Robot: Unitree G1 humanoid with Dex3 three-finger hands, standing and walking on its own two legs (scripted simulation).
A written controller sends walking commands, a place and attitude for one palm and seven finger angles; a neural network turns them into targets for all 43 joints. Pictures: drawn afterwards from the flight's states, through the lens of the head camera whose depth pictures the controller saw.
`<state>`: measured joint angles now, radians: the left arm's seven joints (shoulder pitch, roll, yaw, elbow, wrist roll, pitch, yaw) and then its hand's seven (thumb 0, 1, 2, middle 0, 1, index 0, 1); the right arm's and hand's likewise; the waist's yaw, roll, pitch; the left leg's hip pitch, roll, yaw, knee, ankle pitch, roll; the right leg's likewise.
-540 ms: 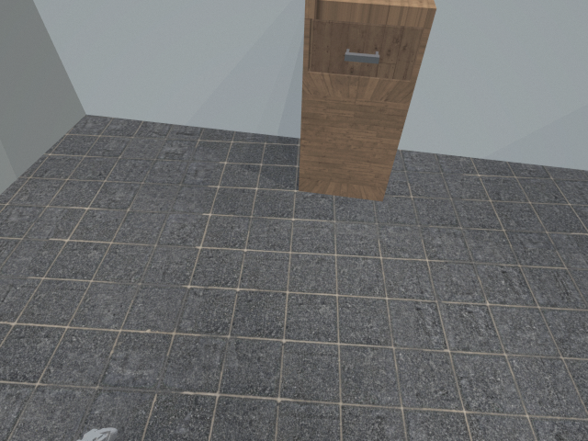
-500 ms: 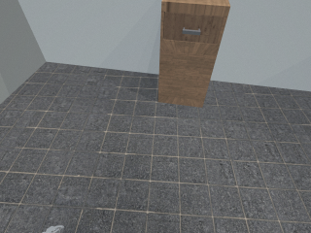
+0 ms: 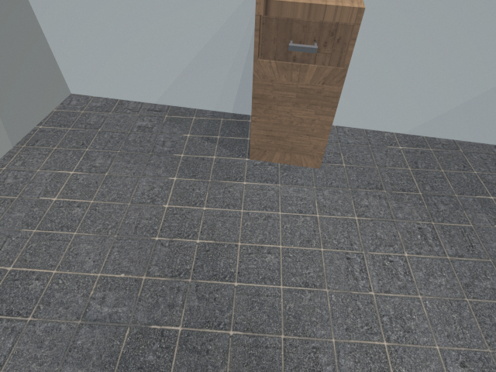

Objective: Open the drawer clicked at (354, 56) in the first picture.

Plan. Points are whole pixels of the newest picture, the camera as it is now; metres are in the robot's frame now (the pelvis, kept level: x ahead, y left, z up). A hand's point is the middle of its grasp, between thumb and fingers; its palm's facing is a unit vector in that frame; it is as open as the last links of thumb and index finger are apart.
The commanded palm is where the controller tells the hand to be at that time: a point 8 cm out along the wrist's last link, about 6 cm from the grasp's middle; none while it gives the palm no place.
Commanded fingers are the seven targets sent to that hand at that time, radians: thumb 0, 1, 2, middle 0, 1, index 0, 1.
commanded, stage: stand and wait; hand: left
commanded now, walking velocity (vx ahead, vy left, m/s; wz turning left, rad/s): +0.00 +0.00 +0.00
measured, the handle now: (303, 46) +1.35 -0.15 -0.06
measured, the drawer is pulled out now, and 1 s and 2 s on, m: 0.00 0.00 0.00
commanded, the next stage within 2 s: look at it before walking up in 0.28 s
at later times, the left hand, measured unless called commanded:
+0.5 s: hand out of the picture +0.07 +0.25 -0.15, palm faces -0.02 -0.94 -0.33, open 7.4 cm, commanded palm none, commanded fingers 0.00 0.90 0.90 -0.20 -0.30 -0.20 -0.30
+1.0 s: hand out of the picture +0.06 +0.25 -0.16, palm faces -0.02 -0.94 -0.33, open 7.4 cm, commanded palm none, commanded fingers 0.00 0.90 0.90 -0.20 -0.30 -0.20 -0.30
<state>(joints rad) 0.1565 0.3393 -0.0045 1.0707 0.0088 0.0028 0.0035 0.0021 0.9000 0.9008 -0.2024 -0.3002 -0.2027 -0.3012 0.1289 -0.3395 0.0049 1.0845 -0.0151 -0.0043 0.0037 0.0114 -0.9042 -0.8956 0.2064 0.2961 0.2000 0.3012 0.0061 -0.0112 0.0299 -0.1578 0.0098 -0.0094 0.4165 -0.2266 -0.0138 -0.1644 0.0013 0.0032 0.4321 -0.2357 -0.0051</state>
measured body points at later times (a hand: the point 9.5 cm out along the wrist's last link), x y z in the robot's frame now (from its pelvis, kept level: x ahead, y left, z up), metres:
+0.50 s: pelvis -0.01 +0.00 +0.00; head -0.01 +0.00 +0.45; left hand +0.07 +0.29 -0.13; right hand +0.07 -0.29 -0.13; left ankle +0.00 +0.13 -0.74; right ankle +0.00 -0.12 -0.74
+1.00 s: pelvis -0.01 +0.00 +0.00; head +0.00 +0.00 +0.45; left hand +0.06 +0.29 -0.13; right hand +0.07 -0.30 -0.13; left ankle +0.00 +0.13 -0.74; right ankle +0.00 -0.12 -0.74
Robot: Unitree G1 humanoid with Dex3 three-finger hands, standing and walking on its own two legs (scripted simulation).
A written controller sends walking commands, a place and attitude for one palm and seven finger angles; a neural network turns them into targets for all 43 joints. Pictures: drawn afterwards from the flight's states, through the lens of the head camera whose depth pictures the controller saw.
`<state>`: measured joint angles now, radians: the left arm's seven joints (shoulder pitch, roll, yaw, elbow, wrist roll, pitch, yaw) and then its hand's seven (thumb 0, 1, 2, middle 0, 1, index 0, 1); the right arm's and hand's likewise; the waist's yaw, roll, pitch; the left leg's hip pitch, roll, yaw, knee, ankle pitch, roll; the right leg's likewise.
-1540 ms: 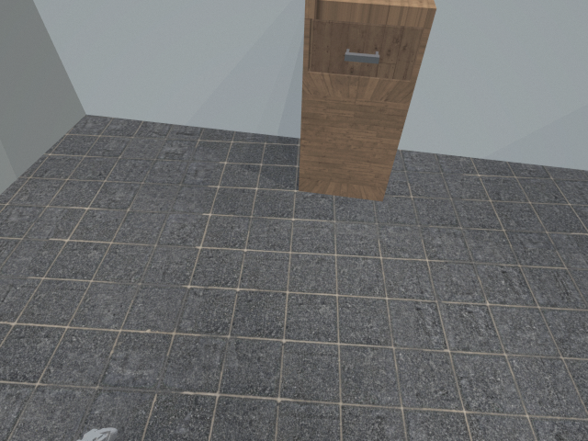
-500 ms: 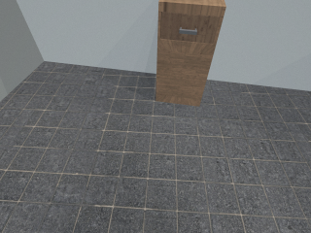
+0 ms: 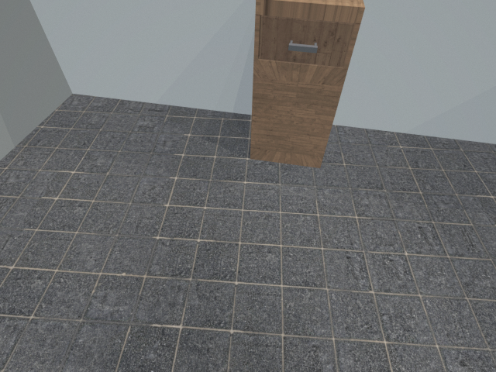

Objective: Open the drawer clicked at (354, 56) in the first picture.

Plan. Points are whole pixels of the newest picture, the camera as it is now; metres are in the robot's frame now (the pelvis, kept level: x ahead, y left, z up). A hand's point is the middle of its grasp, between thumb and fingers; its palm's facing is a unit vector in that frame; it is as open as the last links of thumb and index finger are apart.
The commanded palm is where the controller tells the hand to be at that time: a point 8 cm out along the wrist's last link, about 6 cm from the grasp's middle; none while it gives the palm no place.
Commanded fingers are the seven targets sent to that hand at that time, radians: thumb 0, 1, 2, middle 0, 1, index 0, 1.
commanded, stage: walk to a spot facing it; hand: left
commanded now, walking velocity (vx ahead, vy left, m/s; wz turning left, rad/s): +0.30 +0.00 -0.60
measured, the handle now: (303, 45) +1.36 -0.15 -0.06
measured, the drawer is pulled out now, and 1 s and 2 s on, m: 0.00 0.00 0.00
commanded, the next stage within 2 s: turn to face it in 1.44 s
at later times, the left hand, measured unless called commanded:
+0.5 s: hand out of the picture +0.11 +0.14 -0.18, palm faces -0.11 -0.97 -0.21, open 7.4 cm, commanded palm none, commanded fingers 0.00 0.90 0.90 -0.20 -0.30 -0.20 -0.30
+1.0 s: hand (192, 265) +0.39 +0.16 -0.19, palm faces -0.34 -0.92 -0.19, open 7.4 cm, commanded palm none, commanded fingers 0.00 0.90 0.90 -0.20 -0.30 -0.20 -0.30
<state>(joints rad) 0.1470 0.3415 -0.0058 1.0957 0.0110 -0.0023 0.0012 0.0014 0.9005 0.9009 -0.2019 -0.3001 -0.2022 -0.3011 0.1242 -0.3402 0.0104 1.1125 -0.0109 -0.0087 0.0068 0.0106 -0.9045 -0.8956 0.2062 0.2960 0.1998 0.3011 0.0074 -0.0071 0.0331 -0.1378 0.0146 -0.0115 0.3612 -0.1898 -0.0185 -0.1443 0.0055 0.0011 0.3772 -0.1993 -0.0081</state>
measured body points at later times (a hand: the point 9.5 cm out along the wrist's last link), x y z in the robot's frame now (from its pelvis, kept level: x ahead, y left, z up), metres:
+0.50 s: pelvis +0.09 -0.04 -0.02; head +0.10 -0.05 +0.43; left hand +0.12 +0.19 -0.16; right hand +0.05 -0.29 -0.17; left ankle +0.08 +0.10 -0.67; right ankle +0.05 -0.11 -0.75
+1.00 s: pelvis +0.30 -0.02 -0.01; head +0.33 +0.00 +0.44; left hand +0.40 +0.21 -0.18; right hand +0.29 -0.27 -0.14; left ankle +0.38 +0.05 -0.75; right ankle +0.19 -0.11 -0.64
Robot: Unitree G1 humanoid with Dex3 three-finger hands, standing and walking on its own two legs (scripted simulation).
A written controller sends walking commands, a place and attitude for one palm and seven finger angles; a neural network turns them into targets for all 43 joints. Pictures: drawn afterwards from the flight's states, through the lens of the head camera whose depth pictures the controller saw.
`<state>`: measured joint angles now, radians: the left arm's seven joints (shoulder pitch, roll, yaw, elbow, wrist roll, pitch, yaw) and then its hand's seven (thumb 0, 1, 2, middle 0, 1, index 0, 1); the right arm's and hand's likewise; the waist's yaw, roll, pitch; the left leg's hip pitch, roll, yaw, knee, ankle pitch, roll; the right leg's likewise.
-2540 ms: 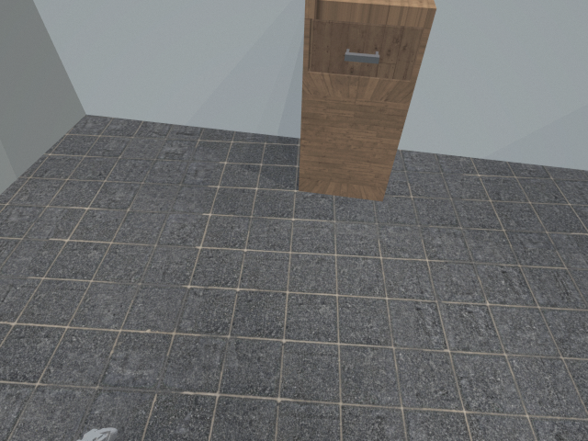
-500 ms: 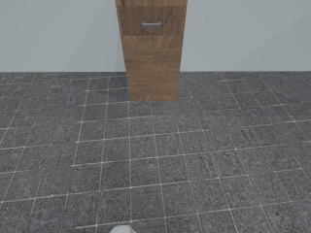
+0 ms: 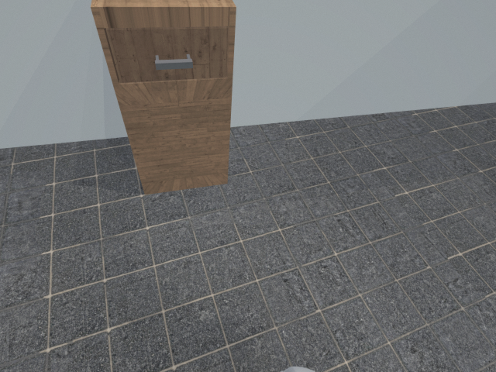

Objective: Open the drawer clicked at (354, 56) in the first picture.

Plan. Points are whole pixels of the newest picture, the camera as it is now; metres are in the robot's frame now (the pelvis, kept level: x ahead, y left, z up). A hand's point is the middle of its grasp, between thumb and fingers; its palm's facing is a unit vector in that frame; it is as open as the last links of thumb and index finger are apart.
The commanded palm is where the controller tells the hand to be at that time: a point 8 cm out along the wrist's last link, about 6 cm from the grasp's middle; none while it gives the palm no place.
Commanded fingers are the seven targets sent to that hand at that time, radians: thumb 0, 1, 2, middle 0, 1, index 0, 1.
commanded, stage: walk to a spot facing it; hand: left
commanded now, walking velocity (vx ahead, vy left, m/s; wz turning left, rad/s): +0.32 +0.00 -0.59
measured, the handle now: (173, 60) +1.01 +0.35 -0.05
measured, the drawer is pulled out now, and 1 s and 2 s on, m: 0.00 0.00 0.00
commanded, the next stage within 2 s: turn to face it in 0.44 s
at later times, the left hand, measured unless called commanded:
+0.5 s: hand (228, 253) +0.39 +0.07 -0.16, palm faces -0.31 -0.93 -0.20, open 7.4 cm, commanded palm none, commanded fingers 0.00 0.90 0.90 -0.20 -0.30 -0.20 -0.30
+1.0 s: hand (203, 254) +0.39 +0.13 -0.18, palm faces -0.11 -0.98 -0.17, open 7.4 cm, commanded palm none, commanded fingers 0.00 0.90 0.90 -0.20 -0.30 -0.20 -0.30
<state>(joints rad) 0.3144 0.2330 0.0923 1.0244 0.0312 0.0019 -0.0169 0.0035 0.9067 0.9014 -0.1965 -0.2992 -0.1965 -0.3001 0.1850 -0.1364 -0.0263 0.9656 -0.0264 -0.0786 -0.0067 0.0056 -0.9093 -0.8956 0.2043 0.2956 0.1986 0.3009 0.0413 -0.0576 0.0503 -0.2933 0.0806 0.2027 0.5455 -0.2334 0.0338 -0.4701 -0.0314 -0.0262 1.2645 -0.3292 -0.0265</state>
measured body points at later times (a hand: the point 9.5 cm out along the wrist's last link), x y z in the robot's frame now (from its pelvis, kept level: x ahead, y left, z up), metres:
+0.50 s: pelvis +0.19 -0.06 -0.01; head +0.23 -0.08 +0.43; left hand +0.40 +0.12 -0.14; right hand +0.06 -0.26 -0.16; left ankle +0.12 +0.10 -0.63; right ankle +0.23 -0.15 -0.73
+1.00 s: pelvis +0.32 -0.05 +0.00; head +0.35 -0.02 +0.45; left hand +0.39 +0.18 -0.17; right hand +0.35 -0.29 -0.13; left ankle +0.40 +0.02 -0.73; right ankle +0.24 -0.18 -0.66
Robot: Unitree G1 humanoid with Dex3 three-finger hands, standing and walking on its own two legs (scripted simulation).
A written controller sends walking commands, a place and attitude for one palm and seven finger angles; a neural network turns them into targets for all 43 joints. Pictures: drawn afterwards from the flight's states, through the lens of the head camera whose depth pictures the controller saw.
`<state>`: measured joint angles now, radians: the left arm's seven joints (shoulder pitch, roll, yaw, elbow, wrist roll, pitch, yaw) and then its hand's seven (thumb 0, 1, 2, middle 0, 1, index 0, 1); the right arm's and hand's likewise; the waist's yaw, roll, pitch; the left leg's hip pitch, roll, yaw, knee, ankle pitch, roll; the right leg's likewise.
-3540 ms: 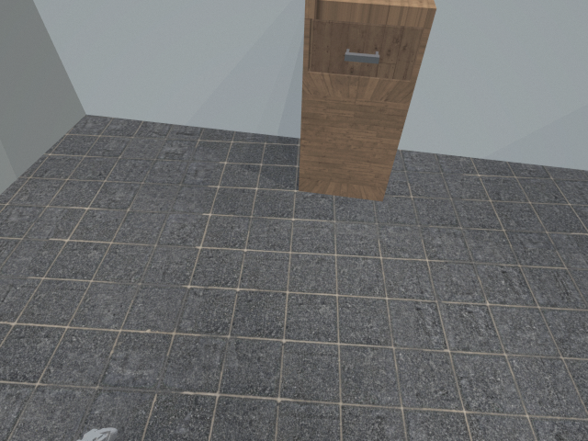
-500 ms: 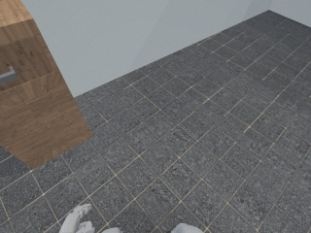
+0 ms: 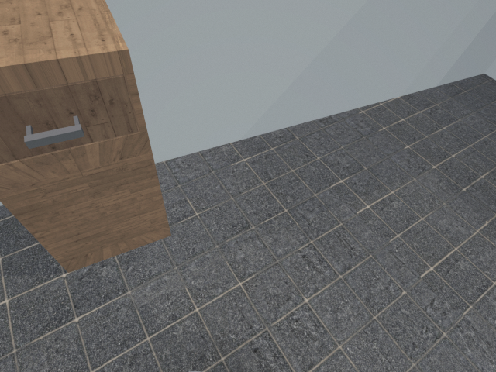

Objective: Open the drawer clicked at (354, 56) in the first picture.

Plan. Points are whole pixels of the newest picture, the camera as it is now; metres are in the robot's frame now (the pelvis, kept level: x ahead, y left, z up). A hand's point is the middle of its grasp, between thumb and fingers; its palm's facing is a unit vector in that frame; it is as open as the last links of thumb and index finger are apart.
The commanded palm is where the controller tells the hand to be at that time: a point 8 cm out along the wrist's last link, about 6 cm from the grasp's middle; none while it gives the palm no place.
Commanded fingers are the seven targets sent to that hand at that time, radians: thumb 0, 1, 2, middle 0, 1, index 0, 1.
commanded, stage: turn to face it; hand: left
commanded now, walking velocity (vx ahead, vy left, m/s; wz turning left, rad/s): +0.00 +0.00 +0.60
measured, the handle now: (54, 130) +0.61 +0.51 -0.05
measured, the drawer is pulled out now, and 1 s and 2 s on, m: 0.00 0.00 0.00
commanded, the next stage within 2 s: take the last steps up to it in 0.66 s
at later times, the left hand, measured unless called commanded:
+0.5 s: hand out of the picture +0.02 +0.15 -0.14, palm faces +0.31 -0.90 -0.29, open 7.4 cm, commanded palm none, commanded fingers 0.00 0.90 0.90 -0.20 -0.30 -0.20 -0.30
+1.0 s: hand out of the picture -0.07 +0.17 -0.17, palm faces +0.48 -0.85 -0.22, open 7.4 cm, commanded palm none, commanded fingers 0.00 0.90 0.90 -0.20 -0.30 -0.20 -0.30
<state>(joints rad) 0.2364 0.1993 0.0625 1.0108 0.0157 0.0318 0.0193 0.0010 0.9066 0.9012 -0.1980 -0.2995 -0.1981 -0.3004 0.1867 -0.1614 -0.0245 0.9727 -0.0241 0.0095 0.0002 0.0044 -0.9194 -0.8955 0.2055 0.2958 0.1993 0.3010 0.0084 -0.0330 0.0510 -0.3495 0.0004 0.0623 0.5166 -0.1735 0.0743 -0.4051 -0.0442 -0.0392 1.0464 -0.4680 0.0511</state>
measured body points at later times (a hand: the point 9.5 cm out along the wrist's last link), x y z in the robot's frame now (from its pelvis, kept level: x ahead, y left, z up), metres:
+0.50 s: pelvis +0.00 -0.07 +0.00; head +0.02 -0.09 +0.45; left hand +0.00 +0.20 -0.12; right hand +0.13 -0.31 -0.15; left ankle -0.03 +0.07 -0.65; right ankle +0.01 -0.18 -0.74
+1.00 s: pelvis +0.00 -0.02 +0.01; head +0.01 +0.00 +0.46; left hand -0.10 +0.22 -0.15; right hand +0.18 -0.19 -0.13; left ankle -0.08 +0.06 -0.74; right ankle +0.05 -0.15 -0.68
